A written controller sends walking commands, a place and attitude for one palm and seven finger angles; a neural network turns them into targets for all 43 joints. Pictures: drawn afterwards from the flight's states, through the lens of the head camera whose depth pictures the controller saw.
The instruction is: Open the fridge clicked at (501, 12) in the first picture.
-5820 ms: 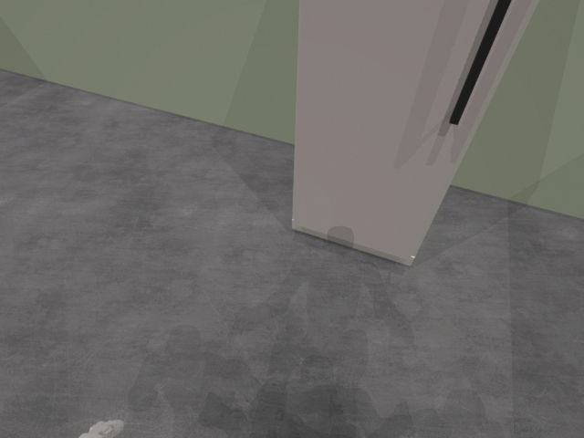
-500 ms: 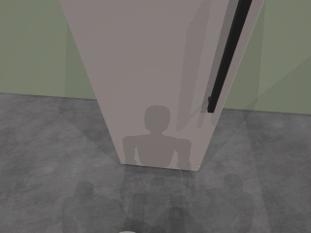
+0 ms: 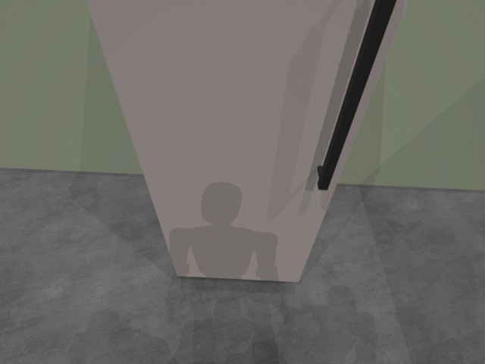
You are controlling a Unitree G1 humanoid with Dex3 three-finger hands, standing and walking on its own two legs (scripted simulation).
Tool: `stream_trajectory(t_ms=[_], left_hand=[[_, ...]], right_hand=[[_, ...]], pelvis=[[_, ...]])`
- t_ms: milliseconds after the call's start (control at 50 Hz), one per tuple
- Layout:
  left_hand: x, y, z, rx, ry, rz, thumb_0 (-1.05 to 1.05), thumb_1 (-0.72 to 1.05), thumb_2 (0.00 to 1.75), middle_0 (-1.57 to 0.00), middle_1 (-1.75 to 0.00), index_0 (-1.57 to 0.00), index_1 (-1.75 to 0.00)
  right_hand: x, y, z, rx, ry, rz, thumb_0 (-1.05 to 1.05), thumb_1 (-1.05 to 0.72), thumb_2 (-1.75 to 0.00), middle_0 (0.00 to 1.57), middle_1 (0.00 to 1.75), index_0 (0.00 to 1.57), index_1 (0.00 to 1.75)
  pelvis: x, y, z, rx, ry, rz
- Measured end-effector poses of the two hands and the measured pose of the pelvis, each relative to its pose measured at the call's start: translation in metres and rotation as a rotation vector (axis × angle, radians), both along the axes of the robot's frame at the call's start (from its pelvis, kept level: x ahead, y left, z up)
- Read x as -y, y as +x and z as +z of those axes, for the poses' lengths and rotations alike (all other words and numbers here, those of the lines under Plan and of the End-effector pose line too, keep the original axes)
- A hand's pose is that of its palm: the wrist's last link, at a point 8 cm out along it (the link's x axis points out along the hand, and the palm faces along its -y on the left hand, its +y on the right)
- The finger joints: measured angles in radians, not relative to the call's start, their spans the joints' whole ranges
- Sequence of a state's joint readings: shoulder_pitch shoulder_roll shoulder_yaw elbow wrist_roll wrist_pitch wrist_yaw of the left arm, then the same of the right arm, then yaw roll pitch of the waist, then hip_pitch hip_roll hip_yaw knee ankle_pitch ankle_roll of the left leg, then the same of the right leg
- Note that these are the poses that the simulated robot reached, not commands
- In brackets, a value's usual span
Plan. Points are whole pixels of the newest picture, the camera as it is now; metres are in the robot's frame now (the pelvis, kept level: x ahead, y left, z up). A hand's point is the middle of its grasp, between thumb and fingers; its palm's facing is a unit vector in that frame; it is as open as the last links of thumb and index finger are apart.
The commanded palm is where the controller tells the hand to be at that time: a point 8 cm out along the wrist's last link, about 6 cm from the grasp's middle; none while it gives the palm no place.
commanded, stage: look again from close up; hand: right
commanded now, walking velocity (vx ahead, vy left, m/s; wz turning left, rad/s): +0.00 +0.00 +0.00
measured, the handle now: (351, 85) +0.53 -0.15 +0.21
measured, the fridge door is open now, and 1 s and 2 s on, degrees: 0 0 0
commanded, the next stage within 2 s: shuffle to correct the standing spot in 0.74 s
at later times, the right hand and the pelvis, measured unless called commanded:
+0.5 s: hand out of the picture -0.01 -0.20 -0.18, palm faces +0.00 +0.98 -0.20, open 7.4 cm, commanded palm none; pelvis -0.02 -0.03 -0.01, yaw +1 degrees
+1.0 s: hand out of the picture +0.01 -0.20 -0.18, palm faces -0.01 +0.98 -0.19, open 7.4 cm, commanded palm none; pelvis +0.00 -0.02 -0.01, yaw +1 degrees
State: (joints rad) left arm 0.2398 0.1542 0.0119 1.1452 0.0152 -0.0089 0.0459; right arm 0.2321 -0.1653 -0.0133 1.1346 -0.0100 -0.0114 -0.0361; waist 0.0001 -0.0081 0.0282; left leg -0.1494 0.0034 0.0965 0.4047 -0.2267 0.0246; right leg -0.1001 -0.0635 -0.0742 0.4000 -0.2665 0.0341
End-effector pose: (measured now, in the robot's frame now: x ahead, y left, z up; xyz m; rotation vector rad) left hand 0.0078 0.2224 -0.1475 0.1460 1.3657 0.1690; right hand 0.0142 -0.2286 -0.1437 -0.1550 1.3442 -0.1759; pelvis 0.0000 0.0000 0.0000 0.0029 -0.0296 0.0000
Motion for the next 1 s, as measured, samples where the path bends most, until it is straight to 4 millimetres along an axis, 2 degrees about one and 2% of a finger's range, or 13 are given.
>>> stream_trajectory(t_ms=[140, 220, 300, 420, 580, 720, 900, 1000], left_hand=[[0.003, -0.001, -0.005, 0.021, -0.008, -0.015, 0.01, 0.92, 0.90, -0.20, -0.30, -0.20, -0.30], [0.014, -0.008, -0.007, 0.035, -0.020, -0.026, 0.01, 0.92, 0.90, -0.19, -0.30, -0.20, -0.29], [0.026, -0.018, -0.008, 0.020, -0.033, -0.029, 0.01, 0.92, 0.90, -0.20, -0.30, -0.20, -0.30], [0.039, -0.031, -0.008, -0.005, -0.052, -0.022, 0.01, 0.92, 0.90, -0.20, -0.30, -0.20, -0.30], [0.045, -0.039, -0.006, -0.026, -0.054, -0.007, 0.01, 0.91, 0.90, -0.20, -0.30, -0.20, -0.30], [0.040, -0.034, -0.005, -0.032, -0.039, -0.004, 0.01, 0.90, 0.90, -0.20, -0.30, -0.20, -0.30], [0.029, -0.018, -0.004, -0.009, -0.018, -0.011, 0.01, 0.90, 0.90, -0.20, -0.30, -0.20, -0.30], [0.026, -0.012, -0.007, -0.012, -0.025, -0.008, 0.01, 0.90, 0.90, -0.20, -0.30, -0.20, -0.30]], right_hand=[[0.000, -0.045, -0.003, -0.087, 0.005, 0.007, 0.00, -0.92, -0.90, 0.20, 0.30, 0.20, 0.30], [0.007, -0.055, -0.004, -0.102, 0.012, 0.001, 0.00, -0.91, -0.90, 0.20, 0.30, 0.20, 0.30], [0.014, -0.051, -0.004, -0.080, 0.011, 0.002, 0.00, -0.91, -0.90, 0.20, 0.30, 0.20, 0.30], [0.021, -0.035, -0.003, -0.037, 0.010, 0.022, 0.00, -0.91, -0.90, 0.20, 0.30, 0.20, 0.30], [0.026, -0.017, -0.003, -0.009, 0.005, 0.042, 0.00, -0.91, -0.90, 0.20, 0.30, 0.20, 0.30], [0.027, -0.012, -0.003, -0.010, 0.006, 0.043, 0.00, -0.91, -0.90, 0.20, 0.30, 0.20, 0.30], [0.024, -0.009, -0.004, -0.019, 0.009, 0.040, 0.00, -0.91, -0.90, 0.20, 0.30, 0.20, 0.30], [0.017, -0.010, -0.008, -0.040, 0.020, 0.036, 0.00, -0.91, -0.90, 0.20, 0.30, 0.20, 0.30]], pelvis=[[0.009, -0.011, -0.005, -0.009, 0.016, 0.003], [0.017, -0.013, -0.007, -0.006, 0.006, -0.001], [0.023, -0.014, -0.007, -0.002, -0.002, 0.001], [0.028, -0.015, -0.006, -0.003, -0.009, 0.006], [0.031, -0.014, -0.005, -0.007, -0.012, 0.013], [0.030, -0.011, -0.004, -0.010, -0.012, 0.014], [0.027, -0.007, -0.004, -0.008, -0.012, 0.016], [0.022, 0.002, -0.007, -0.012, -0.015, 0.019]])
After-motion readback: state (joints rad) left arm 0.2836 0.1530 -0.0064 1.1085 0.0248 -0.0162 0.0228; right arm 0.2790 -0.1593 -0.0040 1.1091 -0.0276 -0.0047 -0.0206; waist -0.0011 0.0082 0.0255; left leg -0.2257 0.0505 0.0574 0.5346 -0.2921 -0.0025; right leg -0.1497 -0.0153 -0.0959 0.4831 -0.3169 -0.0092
